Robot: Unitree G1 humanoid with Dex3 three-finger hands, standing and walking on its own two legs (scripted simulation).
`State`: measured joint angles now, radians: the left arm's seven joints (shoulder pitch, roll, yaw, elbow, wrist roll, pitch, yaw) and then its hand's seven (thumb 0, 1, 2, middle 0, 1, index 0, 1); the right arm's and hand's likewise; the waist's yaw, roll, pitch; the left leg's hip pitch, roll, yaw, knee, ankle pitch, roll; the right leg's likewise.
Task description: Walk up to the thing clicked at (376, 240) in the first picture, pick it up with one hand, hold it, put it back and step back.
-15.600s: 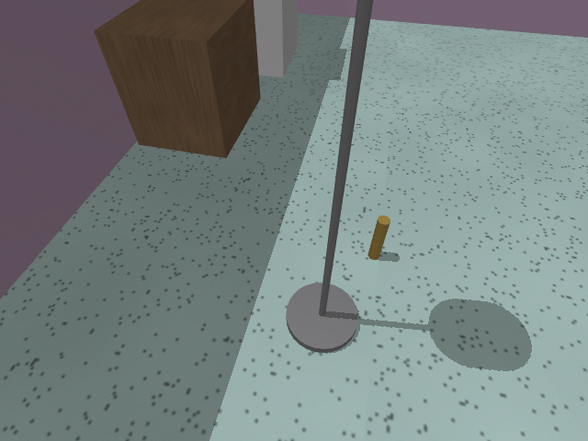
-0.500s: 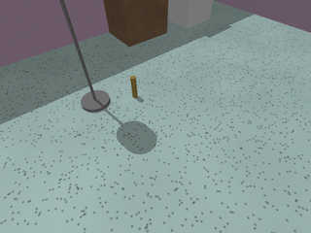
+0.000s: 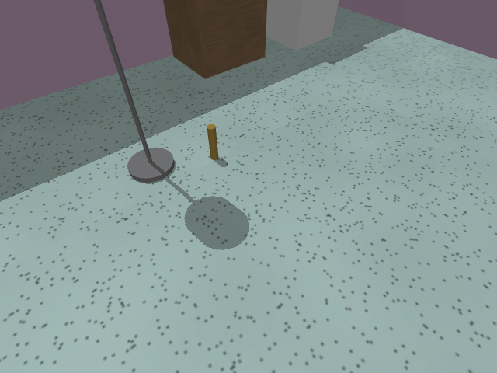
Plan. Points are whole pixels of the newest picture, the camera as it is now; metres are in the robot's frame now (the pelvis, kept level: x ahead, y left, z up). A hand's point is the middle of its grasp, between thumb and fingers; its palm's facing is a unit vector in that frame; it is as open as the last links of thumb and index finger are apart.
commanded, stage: walk up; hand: left
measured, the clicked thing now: (212, 142) +1.44 +0.23 -0.67
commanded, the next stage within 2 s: none
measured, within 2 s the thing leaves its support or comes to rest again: neither
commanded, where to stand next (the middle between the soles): +1.15 +0.02 m, yaw +1 degrees
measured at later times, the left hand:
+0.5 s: hand (75, 348) +0.21 +0.35 -0.16, palm faces -0.04 -0.95 -0.32, open 7.4 cm
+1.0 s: hand (137, 226) +0.47 +0.29 -0.13, palm faces -0.02 -0.93 -0.36, open 7.4 cm
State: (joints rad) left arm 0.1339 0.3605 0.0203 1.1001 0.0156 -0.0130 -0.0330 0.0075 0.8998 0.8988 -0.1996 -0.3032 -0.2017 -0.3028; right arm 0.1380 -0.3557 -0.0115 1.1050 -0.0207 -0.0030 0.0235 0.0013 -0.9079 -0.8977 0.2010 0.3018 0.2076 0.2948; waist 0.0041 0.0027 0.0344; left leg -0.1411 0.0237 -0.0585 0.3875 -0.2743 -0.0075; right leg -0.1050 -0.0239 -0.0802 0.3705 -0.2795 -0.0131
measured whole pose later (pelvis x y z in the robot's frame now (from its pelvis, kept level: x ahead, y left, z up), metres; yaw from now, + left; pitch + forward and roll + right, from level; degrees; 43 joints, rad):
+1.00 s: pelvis +0.39 +0.02 -0.01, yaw +0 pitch -2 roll +0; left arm 0.26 0.38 0.05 0.85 0.01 -0.08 -0.07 0.01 0.90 0.90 -0.20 -0.30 -0.20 -0.30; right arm 0.27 -0.43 -0.08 0.88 -0.02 -0.05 0.07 0.00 -0.91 -0.90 0.20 0.30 0.21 0.29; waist 0.01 0.04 0.06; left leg -0.51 0.11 0.01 0.85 -0.25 0.00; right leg -0.15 0.00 -0.09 0.45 -0.27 -0.05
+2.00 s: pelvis +0.82 +0.02 -0.03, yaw +2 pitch -2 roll -1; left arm 0.37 0.44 0.04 0.85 0.01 -0.07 -0.05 0.01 0.90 0.90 -0.20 -0.30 -0.20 -0.30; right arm 0.25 -0.41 -0.07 0.87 -0.02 -0.06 0.08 0.00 -0.91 -0.90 0.20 0.30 0.21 0.29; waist 0.04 -0.01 0.06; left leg -0.40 0.05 0.07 0.58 -0.15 0.03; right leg -0.14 -0.07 -0.13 0.63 -0.43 0.00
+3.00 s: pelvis +1.06 +0.02 -0.03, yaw +0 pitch -2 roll +0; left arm 0.21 0.40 0.00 0.97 -0.01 -0.02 0.01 0.01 0.90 0.90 -0.20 -0.30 -0.20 -0.30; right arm 0.11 -0.36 -0.02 0.93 -0.01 -0.01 0.03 0.00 -0.91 -0.90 0.20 0.30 0.21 0.30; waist 0.02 -0.03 0.11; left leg -0.40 0.04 0.05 0.67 -0.22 0.01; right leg -0.29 -0.05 -0.02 0.70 -0.40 -0.02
